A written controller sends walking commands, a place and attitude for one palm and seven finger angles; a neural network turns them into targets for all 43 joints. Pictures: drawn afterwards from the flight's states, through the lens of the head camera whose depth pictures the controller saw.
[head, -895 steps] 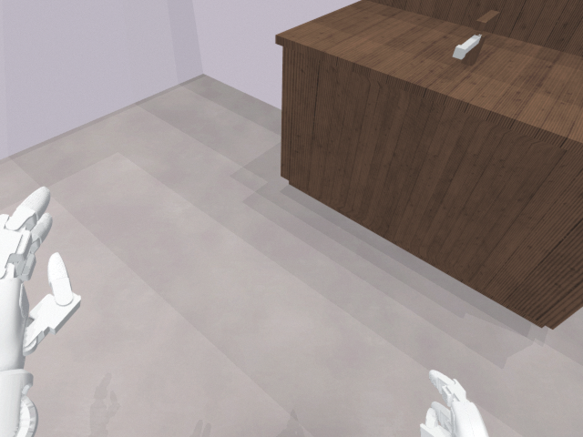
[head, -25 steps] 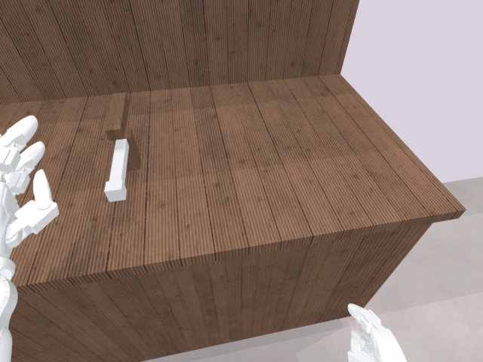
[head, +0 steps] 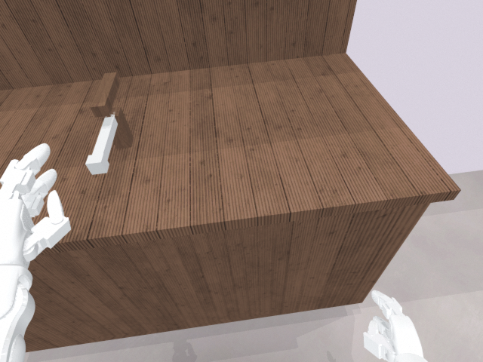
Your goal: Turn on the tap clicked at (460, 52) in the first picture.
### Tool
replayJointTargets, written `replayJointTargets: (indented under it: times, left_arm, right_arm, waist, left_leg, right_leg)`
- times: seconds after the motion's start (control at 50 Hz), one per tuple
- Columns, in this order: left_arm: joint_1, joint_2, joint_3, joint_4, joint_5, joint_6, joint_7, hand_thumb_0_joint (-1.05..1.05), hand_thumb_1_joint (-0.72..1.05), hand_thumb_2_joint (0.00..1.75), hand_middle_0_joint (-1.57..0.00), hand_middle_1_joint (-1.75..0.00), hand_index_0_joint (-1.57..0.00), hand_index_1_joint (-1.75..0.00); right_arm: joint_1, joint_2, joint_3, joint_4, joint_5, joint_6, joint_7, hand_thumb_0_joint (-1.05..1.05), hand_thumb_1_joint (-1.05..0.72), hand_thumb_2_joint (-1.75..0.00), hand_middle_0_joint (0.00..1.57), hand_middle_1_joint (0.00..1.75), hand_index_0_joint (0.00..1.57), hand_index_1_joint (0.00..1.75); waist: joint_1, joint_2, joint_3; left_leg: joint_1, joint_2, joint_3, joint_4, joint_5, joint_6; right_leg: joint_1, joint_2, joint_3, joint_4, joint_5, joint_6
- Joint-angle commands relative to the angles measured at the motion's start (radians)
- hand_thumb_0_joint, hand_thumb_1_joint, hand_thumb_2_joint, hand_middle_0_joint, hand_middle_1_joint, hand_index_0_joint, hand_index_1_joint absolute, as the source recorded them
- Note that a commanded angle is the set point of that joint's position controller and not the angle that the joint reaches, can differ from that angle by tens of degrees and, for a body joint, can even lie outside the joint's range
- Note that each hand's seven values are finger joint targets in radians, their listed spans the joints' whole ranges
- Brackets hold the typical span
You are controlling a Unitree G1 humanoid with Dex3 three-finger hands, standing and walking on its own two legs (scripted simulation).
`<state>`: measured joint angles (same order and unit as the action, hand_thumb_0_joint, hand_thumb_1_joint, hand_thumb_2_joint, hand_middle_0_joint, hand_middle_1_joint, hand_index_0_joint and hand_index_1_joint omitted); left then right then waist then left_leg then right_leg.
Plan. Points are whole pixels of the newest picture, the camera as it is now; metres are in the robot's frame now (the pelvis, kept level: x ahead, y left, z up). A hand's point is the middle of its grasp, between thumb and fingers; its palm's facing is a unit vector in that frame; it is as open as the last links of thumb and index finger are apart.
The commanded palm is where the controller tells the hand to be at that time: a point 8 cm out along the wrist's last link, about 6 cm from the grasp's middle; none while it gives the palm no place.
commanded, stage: turn the palm inward beside the body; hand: left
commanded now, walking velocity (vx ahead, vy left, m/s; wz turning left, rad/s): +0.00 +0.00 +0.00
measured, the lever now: (97, 164) +0.42 +0.31 +0.11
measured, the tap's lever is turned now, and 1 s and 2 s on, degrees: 0 0 0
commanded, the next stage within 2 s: reach beside the lever's end, fingers flat in 1.50 s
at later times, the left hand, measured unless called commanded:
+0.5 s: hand (46, 218) +0.25 +0.29 +0.17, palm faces +0.37 -0.90 -0.24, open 7.5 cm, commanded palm +0.20 +0.33 +0.18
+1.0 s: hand (51, 238) +0.23 +0.27 +0.16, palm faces +0.39 -0.91 -0.16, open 7.5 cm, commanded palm +0.18 +0.31 +0.17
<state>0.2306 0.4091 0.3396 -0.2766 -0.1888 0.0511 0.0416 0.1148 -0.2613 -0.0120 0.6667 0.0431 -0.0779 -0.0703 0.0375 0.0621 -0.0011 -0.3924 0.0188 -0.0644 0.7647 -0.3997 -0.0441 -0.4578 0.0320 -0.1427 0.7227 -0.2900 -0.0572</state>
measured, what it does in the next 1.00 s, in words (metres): shifts its weight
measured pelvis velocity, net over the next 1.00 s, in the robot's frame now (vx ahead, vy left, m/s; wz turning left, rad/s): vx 0.05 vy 0.04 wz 0.00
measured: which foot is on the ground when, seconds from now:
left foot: down 0.00-1.00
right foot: down 0.00-1.00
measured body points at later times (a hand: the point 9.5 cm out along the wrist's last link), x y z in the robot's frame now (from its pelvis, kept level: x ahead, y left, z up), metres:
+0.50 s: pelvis +0.06 +0.05 +0.01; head +0.05 +0.04 +0.46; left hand +0.23 +0.33 +0.18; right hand +0.26 -0.16 -0.06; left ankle +0.02 +0.16 -0.71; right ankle +0.07 -0.05 -0.71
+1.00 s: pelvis +0.05 +0.04 +0.01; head +0.03 +0.03 +0.46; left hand +0.20 +0.32 +0.17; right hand +0.24 -0.17 -0.06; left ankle +0.02 +0.16 -0.71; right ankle +0.07 -0.05 -0.71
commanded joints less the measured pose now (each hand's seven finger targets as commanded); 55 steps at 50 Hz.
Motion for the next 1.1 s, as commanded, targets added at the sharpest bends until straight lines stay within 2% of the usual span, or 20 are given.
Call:
replayJointTargets:
  times: [0.0,0.04,0.12,0.18,0.2,0.22,0.3,0.36,0.38,0.4,0.46,0.52,0.64,0.7,0.76,0.78,0.92,0.96,1.0,1.08]
  left_arm:
    - [-0.033,0.239,0.229,-0.318,-0.015,-0.171,0.093,0.00,0.90,0.90,-0.20,-0.30,-0.20,-0.30]
    - [0.029,0.193,0.193,-0.291,-0.015,-0.167,0.099,0.00,0.90,0.90,-0.20,-0.30,-0.20,-0.30]
    - [0.058,0.160,0.136,-0.279,-0.028,-0.114,0.075,0.00,0.90,0.90,-0.20,-0.30,-0.20,-0.30]
    - [0.008,0.133,0.080,-0.362,-0.011,-0.107,0.062,0.00,0.90,0.90,-0.20,-0.30,-0.20,-0.30]
    - [0.003,0.125,0.070,-0.385,-0.009,-0.120,0.061,0.00,0.90,0.90,-0.20,-0.30,-0.20,-0.30]
    - [0.033,0.110,0.053,-0.390,-0.009,-0.131,0.057,0.00,0.90,0.90,-0.20,-0.30,-0.20,-0.30]
    - [0.103,0.099,0.054,-0.459,0.008,-0.205,0.064,0.00,0.90,0.90,-0.20,-0.30,-0.20,-0.30]
    - [0.186,0.077,0.074,-0.426,-0.004,-0.211,0.058,0.00,0.90,0.90,-0.20,-0.30,-0.20,-0.30]
    - [0.209,0.080,0.093,-0.419,0.007,-0.198,0.063,0.00,0.90,0.90,-0.20,-0.30,-0.20,-0.30]
    - [0.212,0.043,0.059,-0.432,0.004,-0.186,0.058,0.00,0.90,0.90,-0.20,-0.30,-0.20,-0.30]
    - [0.235,0.003,0.042,-0.396,-0.018,-0.123,0.045,0.00,0.90,0.90,-0.20,-0.30,-0.20,-0.30]
    - [0.229,-0.017,0.016,-0.422,-0.020,-0.071,0.033,0.00,0.90,0.90,-0.20,-0.30,-0.20,-0.30]
    - [0.209,-0.011,-0.018,-0.525,0.006,-0.073,0.046,0.00,0.90,0.90,-0.20,-0.30,-0.20,-0.30]
    - [0.200,-0.010,-0.013,-0.538,0.012,-0.086,0.062,0.00,0.90,0.90,-0.20,-0.30,-0.20,-0.30]
    - [0.233,-0.019,-0.004,-0.501,-0.012,-0.084,0.066,0.00,0.90,0.90,-0.20,-0.30,-0.20,-0.30]
    - [0.236,-0.014,0.007,-0.499,-0.010,-0.075,0.070,0.00,0.90,0.90,-0.20,-0.30,-0.20,-0.30]
    - [0.247,-0.042,-0.023,-0.475,-0.055,-0.018,0.052,0.00,0.90,0.90,-0.20,-0.30,-0.20,-0.30]
    - [0.223,-0.026,-0.018,-0.498,-0.058,-0.011,0.059,0.00,0.90,0.90,-0.20,-0.30,-0.20,-0.30]
    - [0.206,-0.026,-0.024,-0.515,-0.048,-0.009,0.072,0.00,0.90,0.90,-0.20,-0.30,-0.20,-0.30]
    - [0.214,-0.006,0.008,-0.499,-0.065,-0.005,0.090,0.00,0.90,0.90,-0.20,-0.30,-0.20,-0.30]
  right_arm:
    - [-0.141,-0.059,-0.044,-0.161,-0.002,-0.070,0.017,0.00,-0.90,-0.90,0.20,0.30,0.20,0.30]
    - [-0.132,-0.064,-0.045,-0.156,0.003,-0.078,0.020,0.00,-0.90,-0.90,0.20,0.30,0.20,0.30]
    - [-0.128,-0.089,-0.043,-0.157,0.014,-0.097,0.004,0.00,-0.90,-0.90,0.20,0.30,0.20,0.30]
    - [-0.140,-0.086,-0.028,-0.164,0.023,-0.132,-0.011,0.00,-0.90,-0.90,0.20,0.30,0.20,0.30]
    - [-0.101,-0.090,-0.032,-0.166,0.015,-0.146,-0.014,0.00,-0.90,-0.90,0.20,0.30,0.20,0.30]
    - [-0.093,-0.087,-0.030,-0.166,0.015,-0.159,-0.015,0.00,-0.90,-0.90,0.20,0.30,0.20,0.30]
    - [-0.027,-0.093,-0.019,-0.172,0.004,-0.216,-0.010,0.00,-0.90,-0.90,0.20,0.30,0.20,0.30]
    - [0.000,-0.090,-0.013,-0.173,-0.001,-0.234,-0.007,0.00,-0.90,-0.90,0.20,0.30,0.20,0.30]
    - [-0.018,-0.087,-0.008,-0.172,0.005,-0.235,-0.004,0.00,-0.90,-0.90,0.20,0.30,0.20,0.30]
    - [0.011,-0.084,-0.007,-0.176,0.000,-0.235,0.000,0.00,-0.90,-0.90,0.20,0.30,0.20,0.30]
    - [0.014,-0.088,-0.008,-0.180,0.003,-0.228,-0.001,0.00,-0.90,-0.90,0.20,0.30,0.20,0.30]
    - [0.011,-0.089,-0.006,-0.195,0.004,-0.220,-0.002,0.00,-0.90,-0.90,0.20,0.30,0.20,0.30]
    - [0.020,-0.086,-0.001,-0.197,-0.005,-0.223,-0.001,0.00,-0.90,-0.90,0.20,0.30,0.20,0.30]
    - [0.011,-0.077,0.003,-0.193,-0.004,-0.224,-0.002,0.00,-0.90,-0.90,0.20,0.30,0.20,0.30]
    - [0.002,-0.081,0.001,-0.189,-0.003,-0.223,-0.006,0.00,-0.90,-0.90,0.20,0.30,0.20,0.30]
    - [-0.023,-0.078,0.007,-0.189,0.003,-0.220,-0.008,0.00,-0.90,-0.90,0.20,0.30,0.20,0.30]
    - [-0.029,-0.083,0.008,-0.200,0.014,-0.215,-0.021,0.00,-0.90,-0.90,0.20,0.30,0.20,0.30]
    - [-0.036,-0.085,0.009,-0.202,0.014,-0.219,-0.026,0.00,-0.90,-0.90,0.20,0.30,0.20,0.30]
    - [-0.043,-0.076,0.015,-0.202,0.017,-0.222,-0.025,0.00,-0.90,-0.90,0.20,0.30,0.20,0.30]
    - [-0.061,-0.077,0.019,-0.196,0.021,-0.231,-0.026,0.00,-0.90,-0.90,0.20,0.30,0.20,0.30]
  waist:
    - [0.068,-0.089,-0.230]
    - [0.054,-0.065,-0.188]
    - [0.030,-0.100,-0.122]
    - [0.022,-0.038,-0.106]
    - [0.013,-0.056,-0.149]
    - [0.017,-0.054,-0.147]
    - [0.029,-0.013,-0.229]
    - [0.046,-0.002,-0.241]
    - [0.059,0.033,-0.227]
    - [0.051,0.048,-0.235]
    - [0.053,-0.011,-0.184]
    - [0.054,-0.015,-0.178]
    - [0.056,0.022,-0.210]
    - [0.054,0.049,-0.198]
    - [0.056,0.016,-0.179]
    - [0.063,0.056,-0.166]
    - [0.051,-0.033,-0.142]
    - [0.050,-0.030,-0.137]
    - [0.049,0.019,-0.127]
    - [0.052,-0.032,-0.100]
  left_leg:
    - [-0.199,0.005,-0.003,0.019,-0.004,-0.001]
    - [-0.199,0.012,0.006,0.016,-0.006,0.004]
    - [-0.190,0.013,0.006,0.014,0.000,0.018]
    - [-0.126,0.004,0.017,-0.034,0.020,0.039]
    - [-0.110,0.004,0.013,-0.053,0.034,0.045]
    - [-0.094,0.004,0.010,-0.068,0.040,0.052]
    - [0.004,-0.008,0.000,-0.135,0.208,0.074]
    - [0.041,-0.005,-0.006,-0.155,0.361,0.055]
    - [0.057,-0.003,-0.003,-0.158,0.411,0.044]
    - [0.074,0.001,-0.003,-0.159,0.485,0.027]
    - [0.082,0.020,-0.015,-0.167,0.579,0.010]
    - [0.103,0.025,-0.020,-0.179,0.616,0.004]
    - [0.143,0.025,-0.030,-0.189,0.634,-0.009]
    - [0.133,0.017,-0.021,-0.197,0.561,-0.014]
    - [0.109,0.014,-0.023,-0.202,0.511,-0.011]
    - [0.104,0.010,-0.016,-0.206,0.485,-0.010]
    - [0.068,-0.003,-0.005,-0.221,0.340,0.022]
    - [0.061,-0.008,-0.005,-0.225,0.292,0.033]
    - [0.061,-0.014,0.001,-0.229,0.245,0.039]
    - [0.032,-0.018,0.003,-0.221,0.173,0.060]
  right_leg:
    - [0.272,-0.254,0.445,-0.295,-0.344,0.115]
    - [0.229,-0.251,0.440,-0.293,-0.335,0.104]
    - [0.177,-0.252,0.437,-0.314,-0.348,0.109]
    - [0.122,-0.199,0.345,-0.289,-0.333,0.080]
    - [0.127,-0.185,0.314,-0.266,-0.298,0.076]
    - [0.113,-0.165,0.276,-0.251,-0.283,0.067]
    - [0.123,-0.083,0.102,-0.125,0.003,0.041]
    - [0.151,-0.065,0.059,-0.082,0.179,0.037]
    - [0.150,-0.060,0.056,-0.077,0.199,0.031]
    - [0.150,-0.063,0.047,-0.073,0.232,0.030]
    - [0.154,-0.061,0.038,-0.085,0.260,0.038]
    - [0.166,-0.059,0.037,-0.100,0.266,0.038]
    - [0.167,-0.054,0.041,-0.107,0.223,0.037]
    - [0.162,-0.050,0.042,-0.117,0.192,0.032]
    - [0.167,-0.051,0.039,-0.123,0.180,0.033]
    - [0.175,-0.050,0.043,-0.127,0.174,0.029]
    - [0.198,-0.054,0.049,-0.169,0.149,0.036]
    - [0.197,-0.057,0.056,-0.182,0.113,0.038]
    - [0.187,-0.059,0.065,-0.194,0.069,0.037]
    - [0.189,-0.062,0.086,-0.222,0.006,0.045]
